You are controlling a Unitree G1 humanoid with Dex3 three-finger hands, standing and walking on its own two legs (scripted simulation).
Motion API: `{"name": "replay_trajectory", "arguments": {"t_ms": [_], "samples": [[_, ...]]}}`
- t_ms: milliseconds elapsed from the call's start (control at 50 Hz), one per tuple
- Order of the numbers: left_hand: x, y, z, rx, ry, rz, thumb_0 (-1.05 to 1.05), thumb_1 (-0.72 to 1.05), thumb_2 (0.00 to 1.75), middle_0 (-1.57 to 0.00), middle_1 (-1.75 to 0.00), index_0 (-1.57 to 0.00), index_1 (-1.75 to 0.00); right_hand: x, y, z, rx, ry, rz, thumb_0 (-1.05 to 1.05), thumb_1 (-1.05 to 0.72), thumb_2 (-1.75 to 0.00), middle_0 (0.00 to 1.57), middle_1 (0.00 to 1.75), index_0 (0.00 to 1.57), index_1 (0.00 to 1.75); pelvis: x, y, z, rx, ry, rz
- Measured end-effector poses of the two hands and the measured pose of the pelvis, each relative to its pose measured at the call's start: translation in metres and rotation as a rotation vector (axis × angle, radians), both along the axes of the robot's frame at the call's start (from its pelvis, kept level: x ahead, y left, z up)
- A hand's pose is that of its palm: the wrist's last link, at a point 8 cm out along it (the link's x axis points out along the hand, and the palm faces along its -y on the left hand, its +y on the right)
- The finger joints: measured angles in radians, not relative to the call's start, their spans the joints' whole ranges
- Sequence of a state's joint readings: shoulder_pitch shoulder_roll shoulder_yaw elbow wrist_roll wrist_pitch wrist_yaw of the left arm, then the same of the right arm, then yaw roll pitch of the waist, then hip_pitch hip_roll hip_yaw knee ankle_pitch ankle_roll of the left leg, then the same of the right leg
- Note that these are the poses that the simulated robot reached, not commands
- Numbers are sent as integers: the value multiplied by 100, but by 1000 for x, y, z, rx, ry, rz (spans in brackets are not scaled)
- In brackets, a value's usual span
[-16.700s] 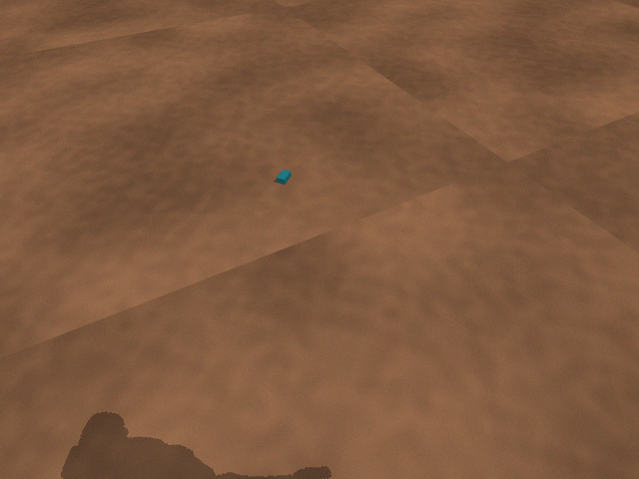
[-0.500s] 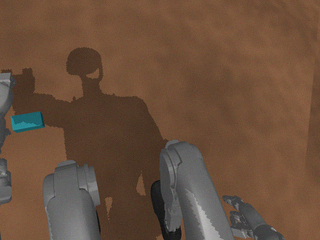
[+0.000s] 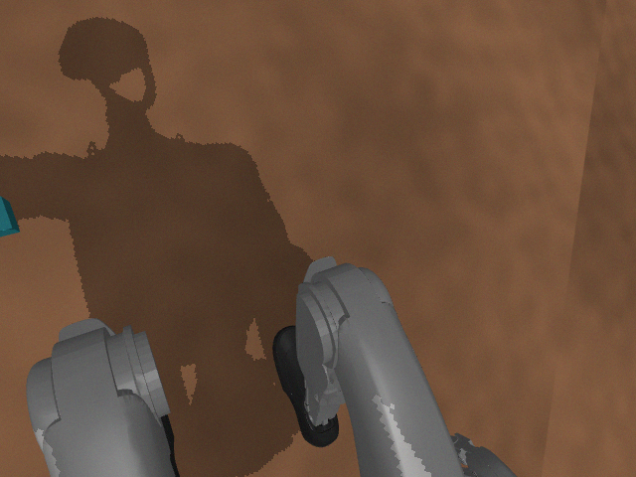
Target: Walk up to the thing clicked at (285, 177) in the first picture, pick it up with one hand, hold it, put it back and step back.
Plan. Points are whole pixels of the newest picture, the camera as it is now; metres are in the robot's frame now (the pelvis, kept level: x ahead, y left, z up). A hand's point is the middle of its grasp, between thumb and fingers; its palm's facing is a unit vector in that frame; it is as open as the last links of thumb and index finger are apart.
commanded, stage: rest palm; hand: left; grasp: from above
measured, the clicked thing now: out of the picture +0.46 +0.32 -0.30
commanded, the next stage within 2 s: close in 0.70 s
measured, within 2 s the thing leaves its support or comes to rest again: neither
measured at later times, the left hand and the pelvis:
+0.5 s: hand out of the picture +0.47 +0.32 -0.25, palm faces -0.44 -0.13 -0.89, open 14.1 cm; pelvis +0.01 +0.01 -0.01, yaw -2 degrees
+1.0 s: hand out of the picture +0.44 +0.31 -0.26, palm faces -0.44 -0.09 -0.90, open 13.4 cm; pelvis +0.00 +0.01 -0.01, yaw -3 degrees
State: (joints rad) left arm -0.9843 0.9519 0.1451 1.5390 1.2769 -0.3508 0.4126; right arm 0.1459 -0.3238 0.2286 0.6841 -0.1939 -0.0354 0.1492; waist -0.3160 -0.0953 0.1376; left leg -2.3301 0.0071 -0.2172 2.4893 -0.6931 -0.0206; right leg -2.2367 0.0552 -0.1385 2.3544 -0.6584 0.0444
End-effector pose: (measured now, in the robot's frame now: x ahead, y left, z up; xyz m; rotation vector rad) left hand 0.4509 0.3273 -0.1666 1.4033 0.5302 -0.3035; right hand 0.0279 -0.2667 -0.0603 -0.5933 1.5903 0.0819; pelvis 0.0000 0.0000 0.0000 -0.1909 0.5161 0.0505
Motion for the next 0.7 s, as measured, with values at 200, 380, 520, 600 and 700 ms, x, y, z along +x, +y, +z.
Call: {"name": "replay_trajectory", "arguments": {"t_ms": [200, 380, 520, 600, 700], "samples": [[1, -1, -9, 80, -112, -26, 0, -50, 98, -8, -97, -8, -97, 28, 0, 2, -29, -106, 102, 0, -89, -90, 20, 30, 20, 29, 1, 6, -13, -21, -16, -15], [15, -4, -21, 102, -84, 80, 0, -50, 96, -8, -98, -8, -98, 33, 19, -6, 72, -138, 117, 0, -89, -90, 20, 30, 20, 29, 4, 9, -15, -30, -9, -19], [22, 0, -32, 97, -44, 125, 0, -50, 96, -8, -99, -8, -99, 18, 24, -7, 113, -89, 87, 0, -90, -90, 20, 30, 20, 29, 8, 7, -14, -30, -4, -21], [18, 2, -34, 93, -25, 119, 0, -51, 96, -8, -99, -8, -99, 9, 23, -6, 123, -48, 78, 0, -90, -90, 20, 30, 20, 30, 8, 5, -12, -30, -11, -22], [12, 2, -34, 65, -22, 105, 0, -52, 97, -8, -97, -8, -98, 1, 20, -3, 115, -25, 81, 0, -90, -90, 20, 30, 20, 30, 6, 5, -12, -34, -25, -25]]}}
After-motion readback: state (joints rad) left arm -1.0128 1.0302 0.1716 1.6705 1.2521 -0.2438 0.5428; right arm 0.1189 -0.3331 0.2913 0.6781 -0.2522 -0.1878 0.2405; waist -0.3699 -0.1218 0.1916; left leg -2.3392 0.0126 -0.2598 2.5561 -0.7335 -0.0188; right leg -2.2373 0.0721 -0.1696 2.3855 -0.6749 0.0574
